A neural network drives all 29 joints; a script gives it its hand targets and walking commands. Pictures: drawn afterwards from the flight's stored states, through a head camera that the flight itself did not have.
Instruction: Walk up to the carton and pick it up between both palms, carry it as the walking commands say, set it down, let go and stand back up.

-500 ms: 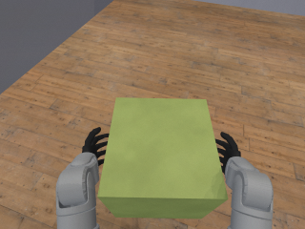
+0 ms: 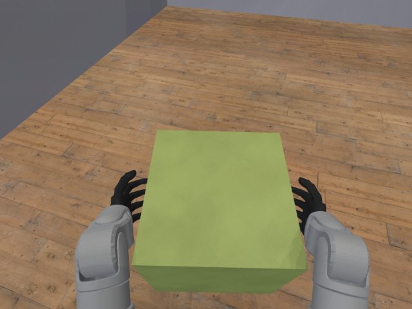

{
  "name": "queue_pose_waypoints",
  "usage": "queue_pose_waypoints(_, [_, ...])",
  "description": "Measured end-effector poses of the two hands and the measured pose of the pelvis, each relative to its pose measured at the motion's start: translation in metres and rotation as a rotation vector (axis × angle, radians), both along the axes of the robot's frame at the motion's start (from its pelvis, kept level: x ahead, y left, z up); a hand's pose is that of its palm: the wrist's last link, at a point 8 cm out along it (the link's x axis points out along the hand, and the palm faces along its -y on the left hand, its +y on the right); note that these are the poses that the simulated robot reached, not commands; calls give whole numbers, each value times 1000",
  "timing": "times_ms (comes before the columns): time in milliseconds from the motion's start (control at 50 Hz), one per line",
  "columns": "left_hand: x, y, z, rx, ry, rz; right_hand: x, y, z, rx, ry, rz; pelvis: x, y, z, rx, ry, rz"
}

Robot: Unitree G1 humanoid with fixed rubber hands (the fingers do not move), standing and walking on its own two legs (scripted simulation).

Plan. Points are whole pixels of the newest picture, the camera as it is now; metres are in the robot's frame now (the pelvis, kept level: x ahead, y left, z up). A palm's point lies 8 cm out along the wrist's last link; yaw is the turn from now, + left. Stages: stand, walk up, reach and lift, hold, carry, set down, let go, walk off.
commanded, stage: carry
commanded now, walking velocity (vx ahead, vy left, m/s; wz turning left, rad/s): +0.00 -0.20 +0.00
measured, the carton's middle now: (215, 214) +0.30 -0.01 +0.01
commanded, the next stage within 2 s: none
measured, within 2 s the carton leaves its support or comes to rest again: neither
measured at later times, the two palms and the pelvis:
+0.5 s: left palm (188, 239) +0.22 +0.04 +0.07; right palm (392, 251) +0.20 -0.29 +0.07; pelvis -0.05 -0.11 +0.00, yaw -2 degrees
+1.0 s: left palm (232, 283) +0.16 -0.03 +0.07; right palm out of the picture +0.15 -0.36 +0.08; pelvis -0.10 -0.19 +0.00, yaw +1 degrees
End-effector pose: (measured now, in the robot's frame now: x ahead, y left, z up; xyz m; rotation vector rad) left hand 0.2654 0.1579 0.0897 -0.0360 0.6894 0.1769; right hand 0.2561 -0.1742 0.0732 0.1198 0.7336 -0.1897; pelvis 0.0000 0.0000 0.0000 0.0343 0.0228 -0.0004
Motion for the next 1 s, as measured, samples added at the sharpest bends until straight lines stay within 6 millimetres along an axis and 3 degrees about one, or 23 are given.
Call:
queue_pose_waypoints(240, [-39, -11, -18, -52, 32, 42, -22, -12, 2, -48, 30, 43, -26, -26, -2, -37, 18, 36])
queue_pose_waypoints(320, [-39, -32, -15, -54, 37, 15, -33, -33, 6, -52, 36, 16, -33, -42, 3, -59, 23, 6])
queue_pose_waypoints(400, [-39, -66, -16, -63, 36, -16, -43, -66, 7, -62, 35, -15, -39, -68, 2, -69, 21, -26])
queue_pose_waypoints(500, [-42, -115, -16, -28, 33, -36, -54, -115, -6, -29, 32, -33, -45, -108, -4, -41, 10, -42])
queue_pose_waypoints(580, [-52, -138, -10, 4, 57, -35, -64, -137, -10, 1, 57, -31, -56, -129, 3, -6, 6, -39])
queue_pose_waypoints(820, [-86, -160, -15, -40, 35, 37, -74, -160, -2, -45, 33, 41, -80, -172, -1, -8, 35, 40])
queue_pose_waypoints(920, [-102, -165, -21, -61, 37, 42, -88, -166, -1, -61, 35, 42, -94, -180, -4, -30, 35, 41])
queue_pose_waypoints(1000, [-109, -184, -17, -58, 44, 17, -103, -185, 3, -57, 41, 17, -104, -194, 1, -51, 32, 13])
